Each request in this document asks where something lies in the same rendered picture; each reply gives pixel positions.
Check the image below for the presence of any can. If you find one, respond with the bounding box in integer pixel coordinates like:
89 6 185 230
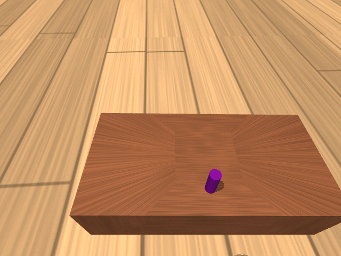
205 169 222 194

